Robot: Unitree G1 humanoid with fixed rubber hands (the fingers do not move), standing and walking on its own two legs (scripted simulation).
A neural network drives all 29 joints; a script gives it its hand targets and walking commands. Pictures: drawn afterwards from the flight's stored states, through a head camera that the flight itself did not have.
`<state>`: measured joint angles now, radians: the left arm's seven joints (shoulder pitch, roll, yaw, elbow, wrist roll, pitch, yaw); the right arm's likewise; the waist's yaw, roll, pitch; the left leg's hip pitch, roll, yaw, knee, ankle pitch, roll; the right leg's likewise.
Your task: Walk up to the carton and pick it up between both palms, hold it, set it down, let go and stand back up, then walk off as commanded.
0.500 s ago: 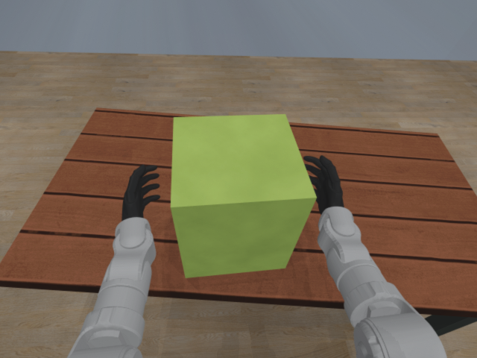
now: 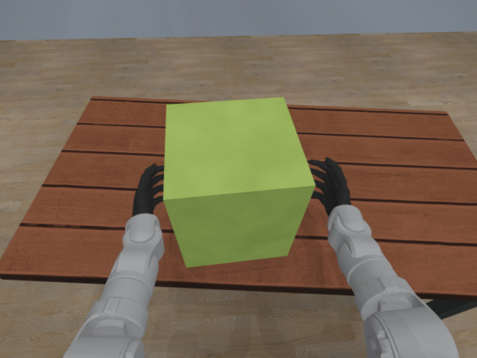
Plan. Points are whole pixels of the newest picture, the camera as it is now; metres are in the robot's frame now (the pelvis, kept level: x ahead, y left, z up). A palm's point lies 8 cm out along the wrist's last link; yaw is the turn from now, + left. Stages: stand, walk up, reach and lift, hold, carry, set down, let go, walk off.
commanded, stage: set down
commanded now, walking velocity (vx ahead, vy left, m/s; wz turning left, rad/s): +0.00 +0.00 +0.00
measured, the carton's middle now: (232, 187) +0.43 +0.03 +0.02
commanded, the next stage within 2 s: none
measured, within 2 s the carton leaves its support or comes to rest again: neither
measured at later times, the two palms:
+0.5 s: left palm (108, 285) +0.25 +0.21 +0.02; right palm (353, 269) +0.28 -0.17 +0.01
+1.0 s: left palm (102, 330) +0.18 +0.20 +0.03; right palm (378, 311) +0.21 -0.18 +0.04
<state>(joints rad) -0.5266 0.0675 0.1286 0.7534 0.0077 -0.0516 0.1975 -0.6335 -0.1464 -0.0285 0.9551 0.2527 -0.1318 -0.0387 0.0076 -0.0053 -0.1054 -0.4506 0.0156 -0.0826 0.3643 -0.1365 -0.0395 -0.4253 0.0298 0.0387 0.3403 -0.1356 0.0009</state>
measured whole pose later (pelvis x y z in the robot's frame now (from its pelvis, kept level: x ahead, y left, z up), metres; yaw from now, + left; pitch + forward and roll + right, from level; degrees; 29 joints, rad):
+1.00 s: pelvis -0.10 +0.00 -0.01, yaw +0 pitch -1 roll +0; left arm -0.10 0.16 -0.03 0.33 -0.13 0.14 0.25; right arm -0.22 -0.17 -0.02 0.61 0.26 -0.01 0.10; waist 0.01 -0.05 -0.06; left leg -0.37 0.01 -0.08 0.44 -0.13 -0.04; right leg -0.36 0.03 0.04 0.45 -0.13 -0.02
